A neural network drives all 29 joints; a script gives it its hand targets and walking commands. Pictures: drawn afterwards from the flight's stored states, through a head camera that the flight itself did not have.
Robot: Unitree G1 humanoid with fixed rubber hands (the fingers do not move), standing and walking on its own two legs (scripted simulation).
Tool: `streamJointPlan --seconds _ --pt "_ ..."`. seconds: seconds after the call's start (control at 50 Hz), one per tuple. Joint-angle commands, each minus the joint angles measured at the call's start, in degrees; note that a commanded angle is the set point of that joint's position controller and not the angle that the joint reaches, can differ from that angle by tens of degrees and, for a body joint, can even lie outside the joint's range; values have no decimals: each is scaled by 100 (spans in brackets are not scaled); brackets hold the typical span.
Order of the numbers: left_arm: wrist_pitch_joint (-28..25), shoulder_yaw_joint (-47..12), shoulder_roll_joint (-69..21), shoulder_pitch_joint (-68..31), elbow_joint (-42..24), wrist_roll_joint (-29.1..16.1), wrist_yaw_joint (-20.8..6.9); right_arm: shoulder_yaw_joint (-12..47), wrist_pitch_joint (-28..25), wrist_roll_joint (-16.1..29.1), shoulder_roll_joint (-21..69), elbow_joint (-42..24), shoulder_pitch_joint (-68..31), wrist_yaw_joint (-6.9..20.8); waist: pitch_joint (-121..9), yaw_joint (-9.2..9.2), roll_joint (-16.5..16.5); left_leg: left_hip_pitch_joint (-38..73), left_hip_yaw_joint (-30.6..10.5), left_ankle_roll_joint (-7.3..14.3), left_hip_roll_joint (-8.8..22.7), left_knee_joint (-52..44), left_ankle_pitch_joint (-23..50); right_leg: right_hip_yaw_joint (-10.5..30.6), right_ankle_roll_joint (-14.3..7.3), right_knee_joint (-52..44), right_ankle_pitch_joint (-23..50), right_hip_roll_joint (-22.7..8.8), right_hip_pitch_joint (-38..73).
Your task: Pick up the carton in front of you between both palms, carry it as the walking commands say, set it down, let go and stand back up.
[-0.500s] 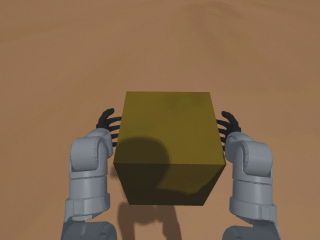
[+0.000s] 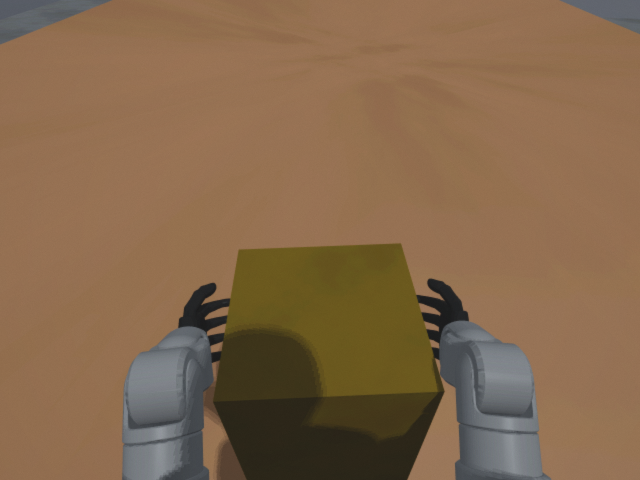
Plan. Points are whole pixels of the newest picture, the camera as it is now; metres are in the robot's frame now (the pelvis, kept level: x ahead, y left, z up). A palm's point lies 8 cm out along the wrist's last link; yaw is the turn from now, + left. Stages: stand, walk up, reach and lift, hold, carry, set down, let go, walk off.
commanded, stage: carry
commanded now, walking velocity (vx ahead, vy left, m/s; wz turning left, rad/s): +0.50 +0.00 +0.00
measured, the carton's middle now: (324, 367) +0.28 +0.00 +0.02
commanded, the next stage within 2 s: none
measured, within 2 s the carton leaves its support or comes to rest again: neither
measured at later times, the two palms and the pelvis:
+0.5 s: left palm (257, 188) +0.57 +0.11 +0.11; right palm (425, 192) +0.58 -0.18 +0.10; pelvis +0.31 -0.04 +0.01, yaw +2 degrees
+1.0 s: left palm (254, 145) +0.73 +0.14 +0.11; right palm (398, 144) +0.74 -0.16 +0.11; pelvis +0.47 -0.02 +0.01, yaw +1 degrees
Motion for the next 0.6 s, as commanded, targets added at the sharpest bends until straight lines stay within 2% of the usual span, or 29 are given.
streamJointPlan --seconds 0.0,0.02,0.04,0.06,0.1,0.14,0.2,0.32,0.36,0.38,0.4,0.42,0.44,0.46,0.48,0.52,0.54,0.56,0.58 --pt "-38 -4235 -5388 -3094 -307 -2450 -1543 3803 7 2391 5263 -339 -2568 1556 -1422 -101 1056 3620 -3401 572 1971 -1816 -116 377 -231 2249 292 45 -3185" --pt "-122 -4281 -5586 -3105 -312 -2479 -1554 3872 -68 2460 5453 -461 -2740 1578 -1294 -74 563 3126 -2908 371 1857 -1917 -216 469 -275 1896 699 -195 -3056" --pt "-196 -4321 -5706 -3107 -340 -2468 -1551 3949 -135 2519 5593 -555 -2868 1597 -1240 -39 555 2707 -2508 215 1744 -2099 -572 481 -271 1522 988 -303 -2840" --pt "-263 -4362 -5769 -3079 -383 -2439 -1531 4000 -193 2554 5661 -619 -2902 1615 -1241 -24 723 2485 -2182 157 1631 -2244 -804 363 -235 1278 1238 -305 -2701" --pt "-371 -4423 -5880 -2911 -406 -2372 -1473 4063 -259 2600 5636 -662 -2777 1643 -1161 3 925 2306 -1749 191 1498 -2498 -1016 163 -122 685 1480 -294 -2678" --pt "-434 -4416 -5827 -2687 -475 -2282 -1418 4117 -290 2631 5536 -743 -2620 1667 -1042 -8 921 2450 -1544 292 1479 -2680 -864 -14 -1 -64 1737 -291 -2845" --pt "-441 -4407 -5665 -2479 -588 -2234 -1374 4142 -290 2633 5323 -925 -2470 1663 -829 -55 866 2735 -1200 260 1327 -2685 -311 -260 52 -1114 2274 -211 -2888" --pt "-188 -4328 -5110 -2383 -800 -2283 -1361 3983 -91 2445 4818 -983 -2198 1560 -346 -108 1020 3143 -727 141 1179 -2381 882 -624 -103 -2221 2741 28 -2586" --pt "-95 -4239 -4944 -2396 -741 -2285 -1377 3941 -15 2383 4703 -893 -2155 1535 -251 -98 1081 3239 -511 -25 1118 -1838 1910 -784 -177 -2535 2726 163 -2166" --pt "-61 -4196 -4905 -2339 -675 -2277 -1388 3932 17 2371 4664 -868 -2187 1524 -351 -20 1016 3099 -273 -187 994 -1210 2600 -1002 -192 -2829 2899 359 -1505" --pt "-36 -4151 -4873 -2282 -609 -2255 -1402 3918 51 2358 4610 -845 -2180 1513 -609 42 824 2734 -27 -409 754 -382 2920 -1185 -197 -3032 3047 521 -497" --pt "-13 -4113 -4807 -2252 -561 -2223 -1422 3901 75 2345 4536 -820 -2214 1503 -987 130 530 1885 -63 -648 579 601 1710 -552 -243 -2942 3828 -114 754" --pt "-27 -4020 -4730 -2278 -388 -2169 -1444 4012 145 2434 4656 -920 -2484 1477 -1855 211 -805 129 -253 -868 151 2357 -216 1374 -1089 -2599 5229 -1607 2778" --pt "-74 -3957 -4860 -2074 -208 -2191 -1443 4028 161 2442 4685 -885 -2401 1495 -1933 178 -1485 -623 -597 -892 -329 3333 -2298 2321 -1519 -3013 6105 -1939 2749" --pt "-120 -3991 -5024 -2156 -379 -2259 -1458 4066 110 2469 4895 -813 -2464 1516 -1825 134 -1134 -771 -1082 -753 -99 3700 -2418 1877 -1458 -3111 6194 -1891 2397" --pt "-227 -4091 -5512 -2504 -610 -2375 -1501 4132 -19 2520 5250 -912 -2726 1538 -1636 105 -349 -511 -1351 -601 330 2922 -1968 994 -1067 -3287 5660 -1585 1585" --pt "-282 -4139 -5654 -2635 -706 -2418 -1522 4196 -80 2535 5350 -1013 -2804 1522 -1550 68 -328 -181 -1348 -604 427 2155 -1689 598 -823 -3461 5196 -1395 1183" --pt "-333 -4178 -5744 -2696 -790 -2455 -1543 4263 -138 2537 5407 -1130 -2859 1493 -1576 54 -422 179 -1142 -627 324 1676 -1556 285 -761 -3523 5067 -1241 946" --pt "-365 -4196 -5772 -2684 -834 -2469 -1557 4320 -184 2517 5485 -1173 -2810 1458 -1612 45 -485 454 -1020 -658 245 1259 -1535 77 -787 -3547 5023 -1145 800"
